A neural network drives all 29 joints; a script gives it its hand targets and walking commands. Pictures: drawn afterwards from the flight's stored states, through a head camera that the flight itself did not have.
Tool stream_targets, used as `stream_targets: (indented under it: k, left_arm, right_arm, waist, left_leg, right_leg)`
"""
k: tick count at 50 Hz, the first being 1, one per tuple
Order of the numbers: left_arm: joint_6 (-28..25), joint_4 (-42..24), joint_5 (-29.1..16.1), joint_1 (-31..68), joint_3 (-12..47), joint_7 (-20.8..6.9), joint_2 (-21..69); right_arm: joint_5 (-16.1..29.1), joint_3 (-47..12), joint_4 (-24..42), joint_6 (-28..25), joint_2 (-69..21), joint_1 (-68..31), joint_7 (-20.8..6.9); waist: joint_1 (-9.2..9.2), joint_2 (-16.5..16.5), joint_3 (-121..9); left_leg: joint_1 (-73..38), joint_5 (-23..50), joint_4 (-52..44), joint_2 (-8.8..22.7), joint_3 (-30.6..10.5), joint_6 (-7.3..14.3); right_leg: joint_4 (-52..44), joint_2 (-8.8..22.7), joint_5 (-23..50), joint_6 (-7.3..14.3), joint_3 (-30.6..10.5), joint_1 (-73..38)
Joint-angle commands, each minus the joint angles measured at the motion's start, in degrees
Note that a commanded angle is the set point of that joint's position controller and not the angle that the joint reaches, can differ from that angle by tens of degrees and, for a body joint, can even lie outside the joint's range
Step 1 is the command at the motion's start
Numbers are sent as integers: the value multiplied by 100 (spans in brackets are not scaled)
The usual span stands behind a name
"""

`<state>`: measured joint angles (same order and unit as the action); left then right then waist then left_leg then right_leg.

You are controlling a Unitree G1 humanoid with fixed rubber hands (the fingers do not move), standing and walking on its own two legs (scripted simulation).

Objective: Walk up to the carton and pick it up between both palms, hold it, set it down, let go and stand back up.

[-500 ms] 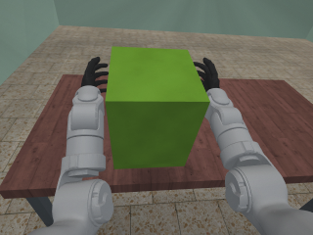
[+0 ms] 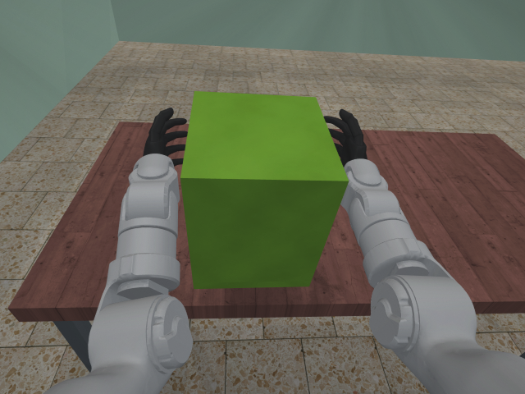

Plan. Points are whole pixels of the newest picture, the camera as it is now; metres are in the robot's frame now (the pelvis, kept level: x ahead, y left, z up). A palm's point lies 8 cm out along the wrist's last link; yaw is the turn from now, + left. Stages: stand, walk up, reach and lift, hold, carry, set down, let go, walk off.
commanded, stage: set down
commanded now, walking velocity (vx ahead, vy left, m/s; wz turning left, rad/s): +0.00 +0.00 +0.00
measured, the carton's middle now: (254, 193) +0.41 +0.00 +0.13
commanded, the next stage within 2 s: none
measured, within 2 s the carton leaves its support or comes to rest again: rests again in 1.70 s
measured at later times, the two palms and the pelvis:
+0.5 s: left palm (177, 170) +0.42 +0.12 +0.17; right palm (358, 169) +0.41 -0.17 +0.18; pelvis +0.01 +0.00 +0.00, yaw -2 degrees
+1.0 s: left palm (181, 182) +0.42 +0.12 +0.15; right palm (355, 176) +0.42 -0.17 +0.16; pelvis +0.01 +0.00 +0.00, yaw -3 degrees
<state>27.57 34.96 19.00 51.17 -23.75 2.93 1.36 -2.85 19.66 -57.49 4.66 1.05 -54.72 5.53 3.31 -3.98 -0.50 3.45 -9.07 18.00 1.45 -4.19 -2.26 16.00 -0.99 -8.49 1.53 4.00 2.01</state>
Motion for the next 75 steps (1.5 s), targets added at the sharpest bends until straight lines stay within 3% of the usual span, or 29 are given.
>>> stream_targets:
  k: [1, 5, 11, 12, 15, 16, 21, 24, 25, 27, 28, 29, 30, 31, 33, 34, 37, 38, 41, 42, 43, 45, 53, 62, 63, 65, 67, 73, 75]
  left_arm:
    - [-417, -550, -567, 4004, 1964, -571, 3040]
    - [-435, -65, -439, 3525, 1595, -553, 2868]
    - [-551, -398, -412, 3649, 1689, -476, 3005]
    - [-571, -408, -425, 3494, 1709, -461, 3010]
    - [-643, -333, -471, 3616, 1791, -338, 3144]
    - [-659, -356, -497, 3439, 1840, -318, 3211]
    - [-660, -188, -435, 3566, 1709, -290, 3064]
    - [-813, -263, -391, 3659, 1604, -239, 2944]
    - [-847, -195, -337, 3608, 1529, -238, 3016]
    - [-906, -285, -463, 3639, 1775, -215, 3188]
    - [-904, -19, -315, 3474, 1485, -196, 3184]
    - [-940, -181, -457, 3599, 1725, -180, 3225]
    - [-906, 9, -344, 3478, 1454, -173, 3076]
    - [-866, -14, -347, 3543, 1507, -178, 3127]
    - [-883, -187, -338, 3664, 1555, -210, 3010]
    - [-906, -133, -343, 3631, 1423, -202, 2979]
    - [-1088, -150, -402, 3730, 1491, -151, 3074]
    - [-1073, 86, -236, 3516, 1247, -130, 3046]
    - [-1149, 22, -323, 3721, 1337, -79, 2964]
    - [-1182, -22, -217, 3701, 1254, -62, 2979]
    - [-1195, 76, -245, 3781, 1317, -52, 3061]
    - [-1241, 106, -163, 3602, 1219, -28, 2929]
    - [-1283, 174, -121, 3484, 1130, -51, 2998]
    - [-1425, 183, 173, 3249, 828, 29, 2997]
    - [-1454, 71, 35, 3256, 896, 39, 3007]
    - [-1540, 248, 28, 3359, 991, 66, 2977]
    - [-1603, 332, 81, 3293, 856, 75, 3049]
    - [-1772, 325, -52, 3352, 1092, 170, 3179]
    - [-1722, 375, 42, 3186, 905, 185, 3081]
  right_arm:
    - [-98, -1004, 1135, -542, -2380, -4433, -719]
    - [27, -1164, 1175, -548, -2365, -4439, -788]
    - [-144, -1117, 941, -592, -2255, -4213, -898]
    - [-146, -1201, 1085, -634, -2310, -4257, -878]
    - [-41, -1191, 1115, -709, -2272, -4384, -946]
    - [-50, -1306, 1098, -706, -2279, -4259, -979]
    - [-228, -867, 643, -659, -2288, -4106, -1037]
    - [-156, -1116, 710, -718, -2380, -4202, -1025]
    - [-151, -1177, 640, -730, -2451, -4200, -1033]
    - [-202, -1146, 693, -809, -2493, -4211, -1049]
    - [-227, -1095, 748, -778, -2457, -4200, -1094]
    - [-224, -1026, 648, -788, -2478, -4203, -1101]
    - [-362, -866, 433, -702, -2302, -4048, -1126]
    - [-413, -708, 353, -709, -2237, -4012, -1145]
    - [-551, -597, 208, -633, -2313, -3806, -1143]
    - [-546, -675, 503, -703, -2429, -4052, -1144]
    - [-623, -696, 415, -801, -2501, -4056, -1202]
    - [-687, -592, 398, -791, -2358, -4073, -1236]
    - [-806, -402, 399, -834, -2327, -3942, -1328]
    - [-844, -425, 258, -823, -2374, -3953, -1322]
    - [-878, -312, 224, -827, -2280, -3870, -1346]
    - [-1004, -245, 370, -906, -2258, -4031, -1367]
    - [-1187, 9, 129, -909, -2193, -3767, -1460]
    - [-1310, -52, 50, -977, -2376, -3501, -1553]
    - [-1359, -16, 63, -1010, -2237, -3456, -1547]
    - [-1316, 11, 75, -1020, -2273, -3548, -1524]
    - [-1463, -103, 228, -1086, -2404, -3548, -1562]
    - [-1559, 85, 123, -1191, -2247, -3515, -1629]
    - [-1606, 247, -89, -1108, -2069, -3353, -1631]
  waist:
    - [140, 579, -2721]
    - [-128, 237, -2451]
    - [62, 470, -2628]
    - [-105, 455, -2870]
    - [-68, 558, -2996]
    - [-39, 261, -2887]
    - [-188, 480, -2699]
    - [-149, 274, -3062]
    - [-308, 348, -2966]
    - [-203, 454, -3129]
    - [-316, 219, -3008]
    - [-165, 384, -3109]
    - [-321, 264, -2669]
    - [-117, 352, -2597]
    - [-121, 293, -2803]
    - [-274, 281, -2913]
    - [-224, 176, -3209]
    - [-382, 397, -3066]
    - [-227, 277, -3247]
    - [-418, 310, -3285]
    - [-232, 353, -3238]
    - [-351, 193, -3317]
    - [-269, 360, -3115]
    - [-513, 316, -3040]
    - [-367, 172, -3212]
    - [-405, 154, -3326]
    - [-589, 1, -3353]
    - [-327, 257, -3870]
    - [-454, 231, -3604]
  left_leg:
    - [-940, 883, -32, -335, 679, -64]
    - [-677, 958, -105, -337, 710, 53]
    - [-1156, 1611, 19, -304, 689, -117]
    - [-1370, 1774, 130, -293, 701, -115]
    - [-1328, 1960, 152, -228, 694, -150]
    - [-1293, 2109, 213, -214, 640, -139]
    - [-951, 1386, 63, -256, 719, -116]
    - [-675, 1626, 82, -272, 725, -49]
    - [-569, 1545, 82, -278, 766, -43]
    - [-639, 1735, 162, -310, 707, -108]
    - [-498, 1528, 68, -282, 778, -35]
    - [-693, 1570, 91, -211, 666, -62]
    - [-543, 1482, 16, -183, 752, -57]
    - [-611, 1337, 4, -215, 722, -21]
    - [-749, 1215, -37, -203, 709, -87]
    - [-648, 1150, -28, -231, 776, -36]
    - [-407, 1299, 4, -240, 769, -73]
    - [-416, 1149, -31, -227, 843, -64]
    - [-568, 1141, -29, -184, 803, -63]
    - [-524, 1184, -6, -193, 840, -70]
    - [-538, 1228, 0, -204, 825, -90]
    - [-507, 1242, 26, -175, 845, -85]
    - [-515, 1423, 76, -126, 894, -85]
    - [-67, 1277, -36, -184, 886, 8]
    - [-114, 1518, 46, -139, 865, -22]
    - [-30, 1404, 39, -149, 946, -75]
    - [185, 1270, -42, -177, 1036, 11]
    - [-250, 1793, 107, -54, 963, -60]
    - [-294, 1598, 64, -54, 997, -65]
  right_leg:
    - [6, -118, 1207, -409, 455, -511]
    - [22, -101, 1441, -532, 367, -570]
    - [56, -134, 1946, -458, 428, -445]
    - [54, -189, 1910, -461, 446, -383]
    - [73, -214, 1968, -395, 433, -259]
    - [52, -250, 2130, -415, 443, -307]
    - [52, -172, 1775, -435, 350, -386]
    - [214, -89, 2606, -495, 265, -724]
    - [291, -58, 2658, -505, 223, -834]
    - [322, -68, 2960, -476, 263, -840]
    - [258, -90, 2818, -524, 242, -812]
    - [261, -98, 2689, -516, 288, -672]
    - [178, -105, 2404, -493, 271, -514]
    - [145, -80, 2222, -484, 315, -376]
    - [138, -97, 2094, -528, 331, -248]
    - [140, -111, 2070, -509, 334, -401]
    - [284, -65, 2548, -513, 258, -525]
    - [274, -64, 2233, -521, 265, -361]
    - [190, -114, 1977, -505, 341, -178]
    - [247, -81, 2080, -486, 282, -300]
    - [205, -88, 2044, -476, 292, -220]
    - [248, -110, 2183, -483, 322, -272]
    - [261, -73, 2132, -479, 317, -61]
    - [372, -23, 2680, -514, 215, -396]
    - [425, -6, 2786, -483, 246, -367]
    - [394, -31, 2764, -528, 171, -281]
    - [464, -7, 2799, -545, 172, -469]
    - [461, -73, 2708, -443, 334, 32]
    - [354, -45, 2423, -450, 282, 143]
